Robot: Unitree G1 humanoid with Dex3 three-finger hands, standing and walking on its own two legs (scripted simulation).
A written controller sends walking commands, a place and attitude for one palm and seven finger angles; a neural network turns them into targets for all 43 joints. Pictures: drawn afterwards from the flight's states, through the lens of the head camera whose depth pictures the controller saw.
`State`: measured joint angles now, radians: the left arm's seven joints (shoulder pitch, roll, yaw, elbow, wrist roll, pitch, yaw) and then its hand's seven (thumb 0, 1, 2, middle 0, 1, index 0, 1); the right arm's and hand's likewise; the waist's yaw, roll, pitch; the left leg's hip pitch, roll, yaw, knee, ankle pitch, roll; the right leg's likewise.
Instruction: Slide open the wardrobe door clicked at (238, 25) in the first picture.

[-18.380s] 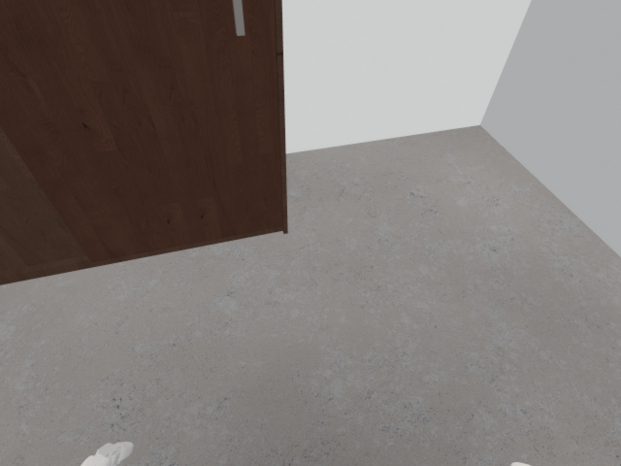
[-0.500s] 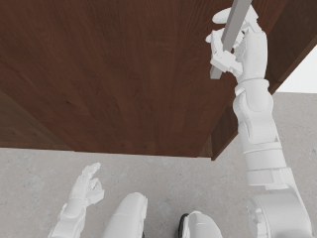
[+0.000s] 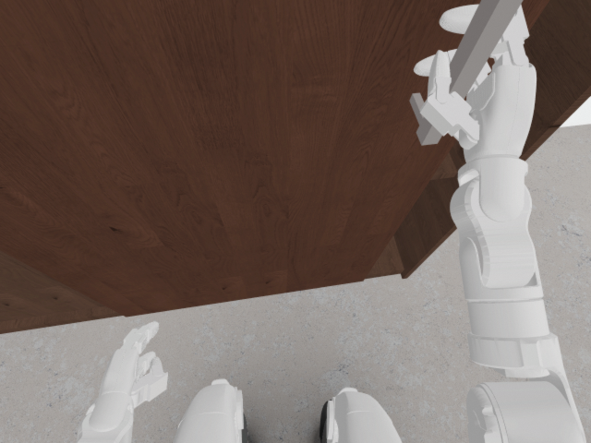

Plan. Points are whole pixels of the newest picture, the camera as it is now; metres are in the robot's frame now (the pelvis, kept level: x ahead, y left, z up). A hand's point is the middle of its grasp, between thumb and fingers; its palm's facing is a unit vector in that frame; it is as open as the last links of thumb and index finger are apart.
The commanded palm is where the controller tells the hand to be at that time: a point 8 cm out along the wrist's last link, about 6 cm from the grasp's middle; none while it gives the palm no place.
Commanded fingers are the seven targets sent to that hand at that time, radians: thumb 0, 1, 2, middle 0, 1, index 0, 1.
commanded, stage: step sideways, sliding the door along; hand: right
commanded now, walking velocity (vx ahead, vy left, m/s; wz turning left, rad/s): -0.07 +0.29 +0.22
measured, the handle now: (473, 17) +0.46 -0.17 +0.25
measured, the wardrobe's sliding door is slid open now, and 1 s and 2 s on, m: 0.15 0.57 0.60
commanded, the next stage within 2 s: stop walking and hold the door there in 1.34 s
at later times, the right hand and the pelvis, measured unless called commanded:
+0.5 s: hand (246, 117) +0.40 +0.04 +0.20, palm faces +0.15 +0.99 -0.05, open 6.2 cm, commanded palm +0.36 +0.05 +0.19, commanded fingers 0.00 -0.90 -0.90 0.45 1.40 0.45 1.40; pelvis +0.01 +0.16 +0.01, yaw +0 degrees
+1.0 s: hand out of the picture +0.36 +0.27 +0.20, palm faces -0.10 +0.99 -0.11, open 6.2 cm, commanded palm +0.35 +0.25 +0.20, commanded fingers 0.00 -0.90 -0.90 0.45 1.40 0.45 1.40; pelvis -0.02 +0.32 +0.00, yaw +7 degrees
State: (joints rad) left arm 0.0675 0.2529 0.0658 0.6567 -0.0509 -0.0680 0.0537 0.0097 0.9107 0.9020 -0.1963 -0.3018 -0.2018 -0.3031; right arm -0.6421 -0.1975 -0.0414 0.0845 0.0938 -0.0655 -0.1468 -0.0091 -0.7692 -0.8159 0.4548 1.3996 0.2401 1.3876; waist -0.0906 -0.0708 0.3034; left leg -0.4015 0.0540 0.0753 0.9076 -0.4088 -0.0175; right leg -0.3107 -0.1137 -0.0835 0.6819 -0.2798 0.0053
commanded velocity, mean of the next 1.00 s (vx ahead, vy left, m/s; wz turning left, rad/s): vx -0.16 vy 0.29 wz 0.13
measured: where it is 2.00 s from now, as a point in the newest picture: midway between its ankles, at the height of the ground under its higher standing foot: outside the picture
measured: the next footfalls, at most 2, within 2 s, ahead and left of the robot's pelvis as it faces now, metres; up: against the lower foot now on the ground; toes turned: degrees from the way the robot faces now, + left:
left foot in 0.32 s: +0.09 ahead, +0.30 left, +0.00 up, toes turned +6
right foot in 0.54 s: +0.05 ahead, +0.07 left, +0.00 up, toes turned -8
